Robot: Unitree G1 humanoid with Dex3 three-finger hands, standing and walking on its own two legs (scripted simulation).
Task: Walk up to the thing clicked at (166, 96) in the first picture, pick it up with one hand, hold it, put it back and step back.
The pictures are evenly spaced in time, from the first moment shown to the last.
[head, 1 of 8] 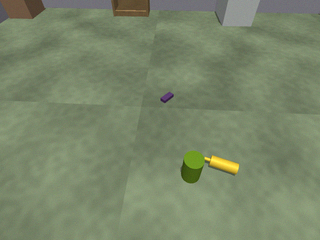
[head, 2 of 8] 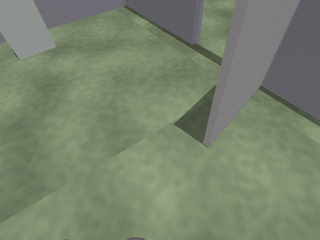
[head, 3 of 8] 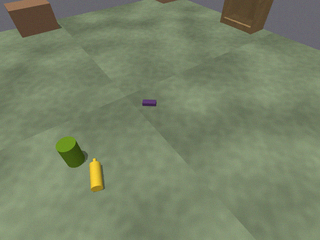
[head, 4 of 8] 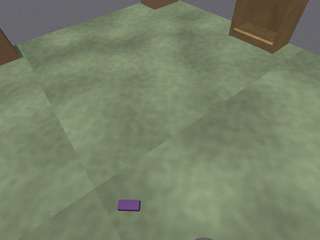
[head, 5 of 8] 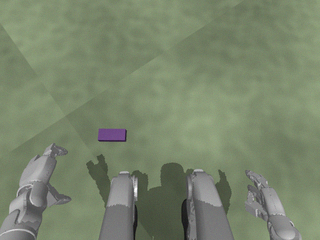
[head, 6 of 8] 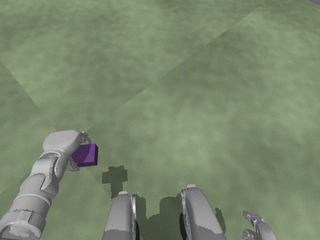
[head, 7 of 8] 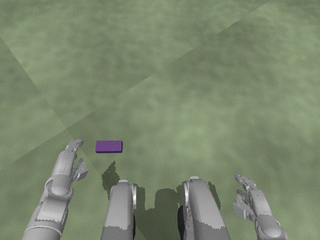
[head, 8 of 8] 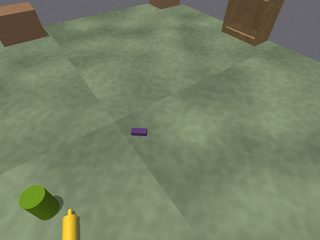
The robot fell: no
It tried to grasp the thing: yes
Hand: left
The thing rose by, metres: 0.68
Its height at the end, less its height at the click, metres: +0.00
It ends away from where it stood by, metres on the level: 0.01
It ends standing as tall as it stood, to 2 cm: yes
